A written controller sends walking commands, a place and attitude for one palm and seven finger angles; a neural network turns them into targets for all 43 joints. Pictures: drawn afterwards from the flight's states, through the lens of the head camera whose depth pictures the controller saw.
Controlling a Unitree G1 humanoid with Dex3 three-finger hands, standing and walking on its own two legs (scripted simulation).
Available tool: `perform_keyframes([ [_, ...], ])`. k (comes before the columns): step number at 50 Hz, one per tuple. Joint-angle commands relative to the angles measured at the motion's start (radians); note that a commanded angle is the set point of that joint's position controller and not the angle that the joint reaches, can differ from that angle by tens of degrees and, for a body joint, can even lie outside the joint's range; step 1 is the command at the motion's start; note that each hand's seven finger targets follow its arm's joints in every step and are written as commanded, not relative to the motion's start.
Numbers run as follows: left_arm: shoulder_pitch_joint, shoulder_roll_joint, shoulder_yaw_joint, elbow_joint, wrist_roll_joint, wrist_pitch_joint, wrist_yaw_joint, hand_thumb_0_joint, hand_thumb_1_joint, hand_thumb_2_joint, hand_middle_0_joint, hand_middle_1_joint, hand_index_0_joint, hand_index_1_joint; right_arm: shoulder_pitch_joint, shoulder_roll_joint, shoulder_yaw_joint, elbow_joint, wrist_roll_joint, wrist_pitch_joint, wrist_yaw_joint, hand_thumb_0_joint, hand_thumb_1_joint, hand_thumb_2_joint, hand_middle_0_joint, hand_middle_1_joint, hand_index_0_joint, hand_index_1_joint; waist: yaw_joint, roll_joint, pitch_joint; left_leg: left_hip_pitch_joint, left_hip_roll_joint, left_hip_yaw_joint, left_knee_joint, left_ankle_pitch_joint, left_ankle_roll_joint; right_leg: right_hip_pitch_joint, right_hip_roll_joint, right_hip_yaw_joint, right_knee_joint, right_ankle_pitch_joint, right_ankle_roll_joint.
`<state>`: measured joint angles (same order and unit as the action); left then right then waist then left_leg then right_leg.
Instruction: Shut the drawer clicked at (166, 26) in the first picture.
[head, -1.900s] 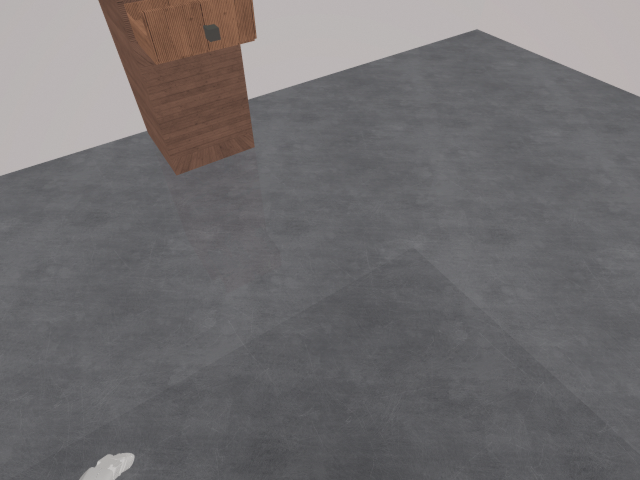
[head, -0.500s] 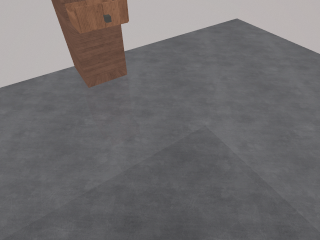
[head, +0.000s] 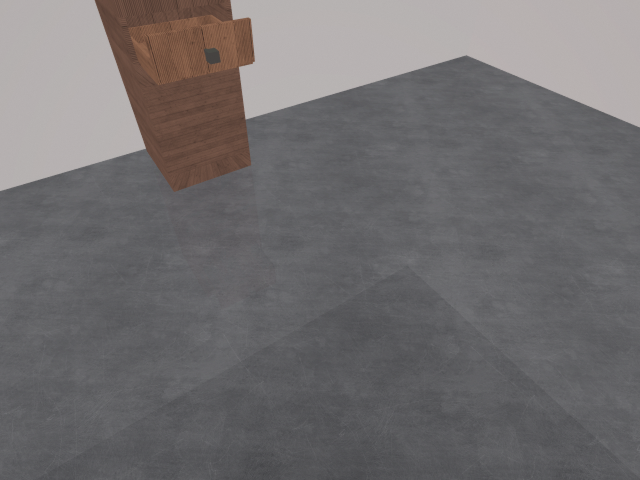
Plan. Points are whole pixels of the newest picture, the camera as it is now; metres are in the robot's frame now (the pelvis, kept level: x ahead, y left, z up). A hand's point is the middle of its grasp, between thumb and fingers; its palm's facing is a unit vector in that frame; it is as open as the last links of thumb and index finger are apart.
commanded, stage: walk to a spot facing it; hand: left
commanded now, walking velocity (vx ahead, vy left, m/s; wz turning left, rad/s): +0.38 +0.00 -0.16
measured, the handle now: (210, 54) +1.46 +0.50 -0.06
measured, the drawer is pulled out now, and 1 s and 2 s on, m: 0.23 0.23 0.23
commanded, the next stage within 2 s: none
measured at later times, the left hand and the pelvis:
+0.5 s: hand (215, 432) +0.24 +0.19 -0.19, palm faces -0.08 -0.99 -0.15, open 7.4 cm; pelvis +0.16 +0.01 -0.02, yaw -4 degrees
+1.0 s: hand (259, 351) +0.38 +0.14 -0.17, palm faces +0.00 -0.99 -0.17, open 7.3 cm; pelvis +0.40 -0.03 +0.00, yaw -5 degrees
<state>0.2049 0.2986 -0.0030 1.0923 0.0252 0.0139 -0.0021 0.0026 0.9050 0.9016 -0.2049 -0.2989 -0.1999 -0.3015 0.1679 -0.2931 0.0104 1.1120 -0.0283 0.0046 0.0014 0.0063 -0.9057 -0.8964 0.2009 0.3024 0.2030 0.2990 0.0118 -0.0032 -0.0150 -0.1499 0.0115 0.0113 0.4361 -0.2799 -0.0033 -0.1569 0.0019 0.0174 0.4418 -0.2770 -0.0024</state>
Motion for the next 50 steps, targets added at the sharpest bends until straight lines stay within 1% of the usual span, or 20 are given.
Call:
perform_keyframes([
  [1, 0.072, 0.118, 0.034, -0.043, 0.0, -0.01, -0.009, 0.0, 0.9, 0.9, -0.2, -0.3, -0.2, -0.3, 0.037, -0.115, -0.032, -0.051, 0.001, -0.014, -0.003, 0.0, -0.9, -0.9, 0.2, 0.3, 0.2, 0.3, 0.004, -0.031, 0.163, -0.158, 0.076, -0.071, -0.04, -0.299, 0.042, -0.109, -0.089, 0.152, -0.111, -0.328, -0.065],
  [7, 0.195, 0.127, 0.067, -0.023, -0.005, -0.043, 0.006, 0.0, 0.9, 0.9, -0.2, -0.3, -0.2, -0.3, 0.071, -0.035, -0.038, -0.081, 0.01, -0.049, -0.004, 0.0, -0.9, -0.9, 0.2, 0.3, 0.2, 0.3, 0.012, -0.171, 0.146, -0.26, 0.038, 0.074, 0.226, -0.167, 0.015, 0.004, -0.244, 0.347, -0.178, -0.197, -0.176],
  [9, 0.17, 0.104, 0.071, -0.026, -0.005, -0.05, 0.009, 0.0, 0.9, 0.9, -0.2, -0.3, -0.2, -0.3, 0.144, -0.011, -0.037, -0.06, 0.015, -0.064, -0.007, 0.0, -0.9, -0.9, 0.2, 0.3, 0.2, 0.3, -0.031, -0.104, 0.135, -0.126, 0.052, 0.073, 0.105, -0.114, 0.02, -0.053, -0.215, 0.261, -0.077, -0.014, -0.166],
  [10, 0.132, 0.073, 0.067, -0.035, -0.008, -0.049, 0.006, 0.0, 0.9, 0.9, -0.2, -0.3, -0.2, -0.3, 0.246, -0.017, -0.041, -0.023, 0.015, -0.072, -0.009, 0.0, -0.9, -0.9, 0.2, 0.3, 0.2, 0.3, -0.083, 0.004, 0.109, 0.064, 0.075, 0.028, -0.008, -0.049, 0.045, -0.173, -0.13, 0.145, 0.086, 0.072, -0.125],
  [11, 0.095, -0.004, 0.055, -0.063, -0.013, -0.05, -0.001, 0.0, 0.9, 0.9, -0.2, -0.3, -0.2, -0.3, 0.422, -0.091, -0.065, 0.042, -0.001, -0.085, -0.019, 0.0, -0.9, -0.9, 0.2, 0.3, 0.2, 0.3, -0.139, 0.275, 0.072, 0.281, 0.258, -0.252, -0.107, 0.134, 0.121, -0.392, 0.011, -0.029, 0.454, 0.047, -0.059],
  [12, -0.002, -0.034, 0.039, -0.109, -0.009, -0.067, 0.005, 0.0, 0.9, 0.9, -0.2, -0.3, -0.2, -0.3, 0.557, -0.105, -0.067, 0.093, -0.002, -0.085, -0.035, 0.0, -0.9, -0.9, 0.2, 0.3, 0.2, 0.3, -0.167, 0.322, 0.119, 0.395, 0.394, -0.388, -0.157, 0.511, 0.157, -0.614, 0.04, -0.067, 0.65, -0.267, -0.035],
  [13, -0.024, -0.009, 0.048, -0.102, -0.003, -0.065, 0.013, 0.0, 0.9, 0.9, -0.2, -0.3, -0.2, -0.3, 0.586, -0.057, -0.047, 0.114, -0.002, -0.084, -0.048, 0.0, -0.9, -0.9, 0.2, 0.3, 0.2, 0.3, -0.158, 0.249, 0.151, 0.409, 0.391, -0.349, -0.103, 0.778, 0.131, -0.665, 0.002, 0.0, 0.736, -0.263, -0.04],
  [15, -0.024, -0.029, 0.055, -0.092, -0.006, -0.063, -0.002, 0.0, 0.9, 0.9, -0.2, -0.3, -0.2, -0.3, 0.5, -0.003, -0.037, 0.076, 0.001, -0.089, -0.05, 0.0, -0.9, -0.9, 0.2, 0.3, 0.2, 0.3, -0.115, 0.055, 0.165, 0.336, 0.372, -0.228, -0.093, 0.753, 0.158, -0.641, -0.058, -0.015, 0.775, -0.184, -0.051],
  [20, -0.059, -0.11, 0.05, -0.123, -0.004, -0.031, -0.034, 0.0, 0.9, 0.9, -0.2, -0.3, -0.2, -0.3, 0.414, 0.056, -0.029, 0.057, 0.009, -0.107, -0.054, 0.0, -0.9, -0.9, 0.2, 0.3, 0.2, 0.3, -0.033, 0.136, 0.236, 0.163, 0.223, 0.019, -0.249, 0.538, 0.095, -0.585, -0.06, -0.123, 0.649, 0.027, -0.029],
  [23, -0.117, -0.12, 0.042, -0.156, -0.011, -0.034, -0.038, 0.0, 0.9, 0.9, -0.2, -0.3, -0.2, -0.3, 0.403, 0.043, -0.029, 0.062, 0.012, -0.108, -0.058, 0.0, -0.9, -0.9, 0.2, 0.3, 0.2, 0.3, -0.023, 0.157, 0.239, 0.1, 0.211, 0.093, -0.257, 0.709, 0.103, -0.384, -0.029, -0.19, 0.343, 0.091, -0.048],
  [26, 0.044, -0.085, 0.053, -0.109, -0.006, -0.042, -0.024, 0.0, 0.9, 0.9, -0.2, -0.3, -0.2, -0.3, 0.38, -0.018, -0.053, 0.07, 0.02, -0.102, -0.056, 0.0, -0.9, -0.9, 0.2, 0.3, 0.2, 0.3, 0.053, 0.151, 0.097, 0.189, 0.235, 0.137, -0.045, 1.041, 0.107, -0.173, 0.039, -0.216, 0.26, 0.118, -0.094],
  [28, 0.262, -0.036, 0.077, -0.038, 0.005, -0.052, -0.014, 0.0, 0.9, 0.9, -0.2, -0.3, -0.2, -0.3, 0.332, -0.035, -0.064, 0.054, 0.023, -0.099, -0.051, 0.0, -0.9, -0.9, 0.2, 0.3, 0.2, 0.3, 0.152, 0.126, -0.014, 0.105, 0.209, 0.156, 0.253, 0.938, 0.075, 0.113, 0.044, -0.193, 0.16, 0.173, -0.116],
  [29, 0.363, 0.037, 0.095, -0.011, 0.014, -0.065, -0.004, 0.0, 0.9, 0.9, -0.2, -0.3, -0.2, -0.3, 0.351, 0.006, -0.06, 0.05, 0.031, -0.098, -0.037, 0.0, -0.9, -0.9, 0.2, 0.3, 0.2, 0.3, 0.185, 0.013, -0.084, -0.08, 0.158, 0.147, 0.536, 0.611, 0.051, 0.315, -0.09, -0.036, 0.108, 0.189, -0.17],
  [30, 0.386, 0.113, 0.112, -0.011, 0.006, -0.068, 0.008, 0.0, 0.9, 0.9, -0.2, -0.3, -0.2, -0.3, 0.424, 0.087, -0.05, 0.03, 0.041, -0.097, -0.032, 0.0, -0.9, -0.9, 0.2, 0.3, 0.2, 0.3, 0.144, -0.201, -0.183, -0.313, 0.009, 0.117, 0.893, -0.19, 0.02, 0.433, -0.378, 0.427, 0.013, 0.181, -0.291],
  [31, 0.345, 0.142, 0.121, -0.03, -0.013, -0.063, 0.012, 0.0, 0.9, 0.9, -0.2, -0.3, -0.2, -0.3, 0.368, 0.086, -0.053, -0.003, 0.041, -0.091, -0.031, 0.0, -0.9, -0.9, 0.2, 0.3, 0.2, 0.3, 0.13, -0.157, -0.154, -0.376, 0.017, -0.001, 1.058, -0.255, 0.052, 0.333, -0.452, 0.601, -0.153, 0.004, -0.337],
  [33, 0.156, 0.064, 0.095, -0.075, -0.015, -0.065, 0.017, 0.0, 0.9, 0.9, -0.2, -0.3, -0.2, -0.3, 0.265, 0.084, -0.06, -0.028, 0.023, -0.08, -0.018, 0.0, -0.9, -0.9, 0.2, 0.3, 0.2, 0.3, 0.058, -0.048, 0.063, -0.432, 0.111, -0.032, 1.044, -0.086, 0.049, 0.013, -0.399, 0.46, -0.246, -0.236, -0.267],
  [35, 0.062, -0.012, 0.069, -0.085, -0.01, -0.079, 0.023, 0.0, 0.9, 0.9, -0.2, -0.3, -0.2, -0.3, 0.277, 0.121, -0.057, -0.016, 0.007, -0.054, -0.016, 0.0, -0.9, -0.9, 0.2, 0.3, 0.2, 0.3, -0.023, 0.068, 0.116, -0.331, 0.152, -0.041, 0.935, -0.036, 0.039, -0.204, -0.328, 0.261, -0.251, -0.125, -0.205],
  [37, 0.069, -0.028, 0.06, -0.074, -0.005, -0.09, 0.019, 0.0, 0.9, 0.9, -0.2, -0.3, -0.2, -0.3, 0.328, 0.142, -0.054, -0.005, 0.002, -0.031, -0.012, 0.0, -0.9, -0.9, 0.2, 0.3, 0.2, 0.3, -0.061, 0.006, 0.101, -0.315, 0.152, -0.014, 0.854, 0.003, 0.019, -0.249, -0.266, 0.119, -0.258, -0.023, -0.165],
  [41, 0.115, -0.043, 0.059, -0.055, -0.006, -0.101, 0.015, 0.0, 0.9, 0.9, -0.2, -0.3, -0.2, -0.3, 0.241, 0.128, -0.063, -0.056, 0.001, -0.019, 0.001, 0.0, -0.9, -0.9, 0.2, 0.3, 0.2, 0.3, -0.058, -0.065, 0.116, -0.386, 0.164, 0.019, 0.698, 0.108, -0.016, -0.222, -0.217, 0.049, -0.296, 0.039, -0.155],
  [50, 0.316, -0.042, 0.054, 0.007, -0.004, -0.111, 0.022, 0.0, 0.9, 0.9, -0.2, -0.3, -0.2, -0.3, -0.104, 0.109, -0.056, -0.17, 0.004, -0.051, 0.026, 0.0, -0.9, -0.9, 0.2, 0.3, 0.2, 0.3, 0.048, -0.042, 0.119, -0.522, 0.128, 0.085, 0.351, 0.116, -0.015, 0.155, -0.245, 0.032, -0.206, 0.469, -0.162],
])
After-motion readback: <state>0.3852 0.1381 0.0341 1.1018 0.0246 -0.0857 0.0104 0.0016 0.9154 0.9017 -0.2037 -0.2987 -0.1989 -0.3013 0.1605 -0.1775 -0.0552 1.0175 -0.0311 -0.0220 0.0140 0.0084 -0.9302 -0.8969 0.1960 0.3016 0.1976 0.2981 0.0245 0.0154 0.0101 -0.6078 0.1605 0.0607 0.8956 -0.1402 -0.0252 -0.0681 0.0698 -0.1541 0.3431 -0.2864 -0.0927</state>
